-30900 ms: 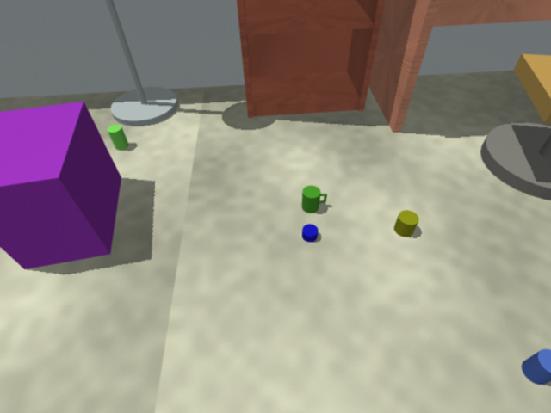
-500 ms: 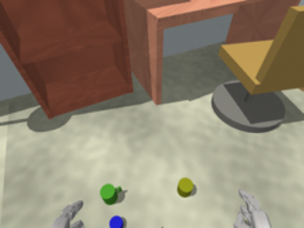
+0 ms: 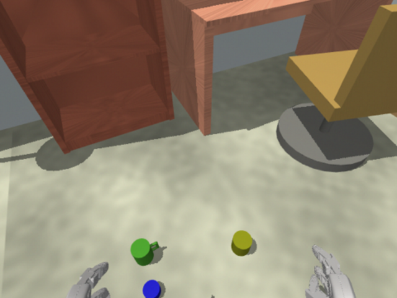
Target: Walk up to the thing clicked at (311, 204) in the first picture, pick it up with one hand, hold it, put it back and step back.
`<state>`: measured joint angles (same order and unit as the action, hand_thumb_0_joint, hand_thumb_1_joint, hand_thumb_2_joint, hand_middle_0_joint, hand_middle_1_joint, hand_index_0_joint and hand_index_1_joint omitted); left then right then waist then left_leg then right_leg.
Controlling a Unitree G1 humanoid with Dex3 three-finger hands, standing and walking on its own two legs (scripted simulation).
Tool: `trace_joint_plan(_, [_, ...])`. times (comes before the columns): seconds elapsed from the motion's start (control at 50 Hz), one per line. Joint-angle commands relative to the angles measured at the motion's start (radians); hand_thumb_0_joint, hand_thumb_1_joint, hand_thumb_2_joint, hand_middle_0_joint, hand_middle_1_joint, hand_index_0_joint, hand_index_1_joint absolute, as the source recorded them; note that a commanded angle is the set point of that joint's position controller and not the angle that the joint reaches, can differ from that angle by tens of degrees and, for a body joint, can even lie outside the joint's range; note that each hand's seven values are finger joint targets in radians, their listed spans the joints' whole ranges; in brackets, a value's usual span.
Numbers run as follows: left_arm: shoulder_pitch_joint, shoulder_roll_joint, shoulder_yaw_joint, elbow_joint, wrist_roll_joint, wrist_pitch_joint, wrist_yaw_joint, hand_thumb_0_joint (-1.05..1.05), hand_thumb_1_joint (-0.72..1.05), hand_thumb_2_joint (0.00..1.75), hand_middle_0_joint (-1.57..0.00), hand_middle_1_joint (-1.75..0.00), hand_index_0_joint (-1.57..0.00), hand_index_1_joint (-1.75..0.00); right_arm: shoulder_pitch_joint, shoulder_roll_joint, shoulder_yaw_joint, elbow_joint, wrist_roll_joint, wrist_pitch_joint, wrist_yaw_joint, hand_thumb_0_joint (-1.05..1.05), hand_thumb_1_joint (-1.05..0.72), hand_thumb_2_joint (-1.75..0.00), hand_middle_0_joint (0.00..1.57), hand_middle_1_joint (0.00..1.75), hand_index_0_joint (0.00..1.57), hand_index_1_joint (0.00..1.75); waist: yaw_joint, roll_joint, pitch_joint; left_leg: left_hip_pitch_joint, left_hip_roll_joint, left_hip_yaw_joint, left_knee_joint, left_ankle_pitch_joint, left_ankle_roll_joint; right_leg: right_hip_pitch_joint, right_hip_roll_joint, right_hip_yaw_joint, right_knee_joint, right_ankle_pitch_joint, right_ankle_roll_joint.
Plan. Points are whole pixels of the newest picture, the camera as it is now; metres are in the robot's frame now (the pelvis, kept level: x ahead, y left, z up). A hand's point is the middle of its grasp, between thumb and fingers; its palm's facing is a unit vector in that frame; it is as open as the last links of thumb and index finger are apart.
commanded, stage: stand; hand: left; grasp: from above
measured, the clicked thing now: (146, 250) +0.49 +0.25 -0.66
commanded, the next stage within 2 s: none
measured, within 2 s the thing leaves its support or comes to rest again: neither
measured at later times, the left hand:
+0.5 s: hand out of the picture +0.09 +0.24 -0.11, palm faces +0.03 -0.94 -0.34, open 7.4 cm
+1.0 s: hand out of the picture +0.03 +0.25 -0.10, palm faces +0.03 -0.94 -0.34, open 7.4 cm
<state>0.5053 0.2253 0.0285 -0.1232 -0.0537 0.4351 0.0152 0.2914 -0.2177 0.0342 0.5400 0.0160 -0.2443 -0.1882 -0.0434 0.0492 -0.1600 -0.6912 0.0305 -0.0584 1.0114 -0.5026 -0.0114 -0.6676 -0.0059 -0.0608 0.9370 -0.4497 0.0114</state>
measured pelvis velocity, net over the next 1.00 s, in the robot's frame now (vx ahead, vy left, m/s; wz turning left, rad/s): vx -0.01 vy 0.00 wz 0.01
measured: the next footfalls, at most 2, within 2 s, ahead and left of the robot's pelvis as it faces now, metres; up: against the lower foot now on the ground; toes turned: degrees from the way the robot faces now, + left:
none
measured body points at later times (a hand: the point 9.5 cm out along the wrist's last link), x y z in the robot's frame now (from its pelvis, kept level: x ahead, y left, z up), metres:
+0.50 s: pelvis +0.00 +0.01 +0.04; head +0.02 +0.01 +0.49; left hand +0.09 +0.29 -0.08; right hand +0.10 -0.27 -0.09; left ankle +0.00 +0.12 -0.68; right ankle +0.01 -0.13 -0.68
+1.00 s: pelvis -0.01 +0.00 +0.06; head -0.02 +0.00 +0.51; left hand +0.02 +0.29 -0.07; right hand +0.06 -0.27 -0.08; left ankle +0.00 +0.12 -0.68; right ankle +0.01 -0.13 -0.68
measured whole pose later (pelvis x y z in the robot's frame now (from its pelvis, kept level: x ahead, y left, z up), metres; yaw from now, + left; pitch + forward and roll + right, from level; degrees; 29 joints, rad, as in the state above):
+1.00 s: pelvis -0.01 +0.00 +0.06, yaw +1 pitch -4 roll +0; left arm 0.18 0.29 0.03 1.12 0.04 0.00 0.02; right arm 0.16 -0.29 -0.04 1.10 -0.02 0.00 -0.02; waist 0.02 0.02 0.07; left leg -0.11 -0.02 -0.02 0.38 -0.20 0.00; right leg -0.12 -0.05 -0.04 0.39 -0.18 0.03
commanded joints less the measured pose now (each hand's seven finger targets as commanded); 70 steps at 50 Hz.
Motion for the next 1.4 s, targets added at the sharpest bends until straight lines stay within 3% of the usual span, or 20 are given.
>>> trace_joint_plan(0.0, [-0.006, 0.104, 0.064, -0.185, -0.001, -0.046, 0.011, 0.00, 0.90, 0.90, -0.20, -0.30, -0.20, -0.30, -0.065, -0.123, -0.057, -0.163, -0.006, -0.057, -0.010, 0.00, -0.90, -0.90, 0.20, 0.30, 0.20, 0.30, 0.004, -0.026, -0.087, 0.060, -0.031, 0.012, -0.164, 0.200, 0.027, 0.091, 0.021, -0.008, -0.150, 0.158, -0.011])
trace_joint_plan(0.06, [-0.018, 0.110, 0.066, -0.191, -0.001, -0.045, 0.011, 0.00, 0.90, 0.90, -0.20, -0.30, -0.20, -0.30, -0.061, -0.126, -0.058, -0.160, -0.005, -0.059, -0.010, 0.00, -0.90, -0.90, 0.20, 0.30, 0.20, 0.30, 0.000, -0.015, -0.082, 0.069, -0.032, 0.016, -0.164, 0.206, 0.027, 0.087, 0.019, -0.005, -0.150, 0.167, -0.009])
trace_joint_plan(0.08, [-0.310, 0.191, 0.069, 0.160, 0.117, -0.252, 0.049, 0.00, 0.90, 0.90, -0.20, -0.30, -0.20, -0.30, -0.130, -0.243, -0.099, 0.085, -0.132, 0.059, 0.049, 0.00, -0.90, -0.90, 0.20, 0.30, 0.20, 0.30, 0.076, -0.066, 0.139, 0.096, 0.002, -0.026, -0.233, 0.409, 0.064, 0.263, -0.065, 0.077, -0.186, 0.194, -0.051])
trace_joint_plan(0.1, [-0.222, 0.203, 0.083, 0.335, 0.126, -0.316, 0.044, 0.00, 0.90, 0.90, -0.20, -0.30, -0.20, -0.30, -0.128, -0.244, -0.111, 0.096, -0.135, 0.103, 0.079, 0.00, -0.90, -0.90, 0.20, 0.30, 0.20, 0.30, 0.070, -0.103, 0.046, 0.175, 0.000, -0.001, -0.230, 0.450, 0.072, 0.291, -0.077, 0.127, -0.197, 0.224, -0.086])
trace_joint_plan(0.12, [-0.216, 0.215, 0.082, 0.378, 0.130, -0.346, 0.039, 0.00, 0.90, 0.90, -0.20, -0.30, -0.20, -0.30, -0.113, -0.239, -0.106, 0.094, -0.135, 0.122, 0.096, 0.00, -0.90, -0.90, 0.20, 0.30, 0.20, 0.30, 0.059, -0.112, 0.018, 0.221, 0.003, -0.003, -0.239, 0.463, 0.076, 0.291, -0.082, 0.145, -0.193, 0.251, -0.098])
trace_joint_plan(0.14, [-0.237, 0.213, 0.074, 0.402, 0.123, -0.362, 0.032, 0.00, 0.90, 0.90, -0.20, -0.30, -0.20, -0.30, -0.103, -0.242, -0.107, 0.088, -0.137, 0.136, 0.110, 0.00, -0.90, -0.90, 0.20, 0.30, 0.20, 0.30, 0.046, -0.054, 0.041, 0.226, 0.006, -0.026, -0.265, 0.424, 0.077, 0.254, -0.064, 0.132, -0.200, 0.240, -0.087])
trace_joint_plan(0.16, [-0.242, 0.212, 0.066, 0.444, 0.120, -0.378, 0.029, 0.00, 0.90, 0.90, -0.20, -0.30, -0.20, -0.30, -0.116, -0.229, -0.102, 0.104, -0.115, 0.141, 0.127, 0.00, -0.90, -0.90, 0.20, 0.30, 0.20, 0.30, 0.063, -0.007, 0.023, 0.262, 0.003, -0.041, -0.291, 0.409, 0.078, 0.305, -0.072, 0.120, -0.193, 0.250, -0.077])
trace_joint_plan(0.18, [-0.258, 0.210, 0.060, 0.485, 0.114, -0.388, 0.026, 0.00, 0.90, 0.90, -0.20, -0.30, -0.20, -0.30, -0.113, -0.212, -0.102, 0.127, -0.087, 0.144, 0.144, 0.00, -0.90, -0.90, 0.20, 0.30, 0.20, 0.30, 0.070, -0.011, 0.012, 0.272, 0.002, -0.035, -0.311, 0.379, 0.079, 0.339, -0.082, 0.114, -0.203, 0.259, -0.065])
trace_joint_plan(0.22, [-0.273, 0.209, 0.069, 0.564, 0.107, -0.396, 0.024, 0.00, 0.90, 0.90, -0.20, -0.30, -0.20, -0.30, -0.132, -0.214, -0.109, 0.154, -0.070, 0.155, 0.158, 0.00, -0.90, -0.90, 0.20, 0.30, 0.20, 0.30, 0.077, -0.068, 0.010, 0.303, -0.006, -0.019, -0.314, 0.373, 0.064, 0.339, -0.090, 0.127, -0.240, 0.272, -0.064])
trace_joint_plan(0.28, [-0.315, 0.214, 0.066, 0.678, 0.104, -0.418, 0.029, 0.00, 0.90, 0.90, -0.20, -0.30, -0.20, -0.30, -0.142, -0.206, -0.117, 0.206, -0.068, 0.172, 0.167, 0.00, -0.90, -0.90, 0.20, 0.30, 0.20, 0.30, 0.067, -0.084, 0.020, 0.339, -0.012, -0.014, -0.334, 0.337, 0.061, 0.371, -0.119, 0.148, -0.309, 0.281, -0.057])
trace_joint_plan(0.34, [-0.333, 0.207, 0.064, 0.764, 0.101, -0.435, 0.030, 0.00, 0.90, 0.90, -0.20, -0.30, -0.20, -0.30, -0.146, -0.219, -0.122, 0.247, -0.075, 0.182, 0.167, 0.00, -0.90, -0.90, 0.20, 0.30, 0.20, 0.30, 0.067, -0.034, 0.051, 0.395, 0.009, -0.043, -0.397, 0.359, 0.071, 0.363, -0.096, 0.112, -0.325, 0.281, -0.037])
trace_joint_plan(0.42, [-0.348, 0.215, 0.063, 0.865, 0.093, -0.447, 0.032, 0.00, 0.90, 0.90, -0.20, -0.30, -0.20, -0.30, -0.126, -0.226, -0.122, 0.305, -0.069, 0.194, 0.161, 0.00, -0.90, -0.90, 0.20, 0.30, 0.20, 0.30, 0.057, -0.050, 0.075, 0.441, 0.024, -0.059, -0.455, 0.454, 0.070, 0.419, -0.099, 0.105, -0.354, 0.370, -0.038])
trace_joint_plan(0.48, [-0.330, 0.214, 0.056, 0.944, 0.092, -0.445, 0.033, 0.00, 0.90, 0.90, -0.20, -0.30, -0.20, -0.30, -0.155, -0.236, -0.122, 0.341, -0.062, 0.205, 0.156, 0.00, -0.90, -0.90, 0.20, 0.30, 0.20, 0.30, 0.070, -0.041, 0.132, 0.435, 0.032, -0.074, -0.514, 0.414, 0.064, 0.446, -0.097, 0.094, -0.425, 0.333, -0.035])
trace_joint_plan(0.56, [-0.336, 0.224, 0.051, 1.019, 0.087, -0.447, 0.035, 0.00, 0.90, 0.90, -0.20, -0.30, -0.20, -0.30, -0.134, -0.240, -0.117, 0.394, -0.054, 0.211, 0.150, 0.00, -0.90, -0.90, 0.20, 0.30, 0.20, 0.30, 0.061, -0.043, 0.138, 0.487, 0.039, -0.072, -0.567, 0.459, 0.053, 0.500, -0.105, 0.095, -0.472, 0.365, -0.034])
trace_joint_plan(0.66, [-0.350, 0.228, 0.044, 1.089, 0.086, -0.439, 0.031, 0.00, 0.90, 0.90, -0.20, -0.30, -0.20, -0.30, -0.168, -0.256, -0.113, 0.433, -0.050, 0.218, 0.151, 0.00, -0.90, -0.90, 0.20, 0.30, 0.20, 0.30, 0.067, -0.014, 0.205, 0.469, 0.053, -0.098, -0.687, 0.291, 0.047, 0.524, -0.092, 0.082, -0.537, 0.249, -0.022])
trace_joint_plan(0.8, [-0.354, 0.234, 0.038, 1.154, 0.089, -0.446, 0.026, 0.00, 0.90, 0.90, -0.20, -0.30, -0.20, -0.30, -0.171, -0.258, -0.112, 0.474, -0.046, 0.224, 0.157, 0.00, -0.90, -0.90, 0.20, 0.30, 0.20, 0.30, 0.063, -0.016, 0.217, 0.483, 0.055, -0.092, -0.735, 0.236, 0.041, 0.550, -0.101, 0.086, -0.591, 0.232, -0.015])
trace_joint_plan(1.02, [-0.364, 0.261, 0.034, 1.199, 0.083, -0.456, 0.024, 0.00, 0.90, 0.90, -0.20, -0.30, -0.20, -0.30, -0.174, -0.253, -0.103, 0.511, -0.043, 0.229, 0.165, 0.00, -0.90, -0.90, 0.20, 0.30, 0.20, 0.30, 0.060, -0.064, 0.218, 0.541, 0.052, -0.068, -0.727, 0.304, 0.035, 0.534, -0.114, 0.107, -0.659, 0.215, -0.013])
trace_joint_plan(1.22, [-0.385, 0.271, 0.034, 1.213, 0.078, -0.459, 0.020, 0.00, 0.90, 0.90, -0.20, -0.30, -0.20, -0.30, -0.177, -0.268, -0.095, 0.524, -0.039, 0.225, 0.164, 0.00, -0.90, -0.90, 0.20, 0.30, 0.20, 0.30, 0.057, -0.055, 0.187, 0.576, 0.068, -0.057, -0.727, 0.390, 0.034, 0.561, -0.124, 0.117, -0.661, 0.296, -0.021])
trace_joint_plan(1.32, [-0.395, 0.283, 0.037, 1.219, 0.074, -0.456, 0.016, 0.00, 0.90, 0.90, -0.20, -0.30, -0.20, -0.30, -0.171, -0.268, -0.087, 0.532, -0.038, 0.228, 0.166, 0.00, -0.90, -0.90, 0.20, 0.30, 0.20, 0.30, 0.059, -0.054, 0.230, 0.541, 0.064, -0.054, -0.742, 0.327, 0.029, 0.541, -0.115, 0.120, -0.677, 0.221, -0.019])
trace_joint_plan(1.38, [-0.412, 0.283, 0.039, 1.213, 0.074, -0.460, 0.016, 0.00, 0.90, 0.90, -0.20, -0.30, -0.20, -0.30, -0.167, -0.274, -0.088, 0.530, -0.038, 0.225, 0.165, 0.00, -0.90, -0.90, 0.20, 0.30, 0.20, 0.30, 0.053, -0.053, 0.185, 0.557, 0.072, -0.050, -0.731, 0.386, 0.030, 0.576, -0.122, 0.124, -0.669, 0.291, -0.021])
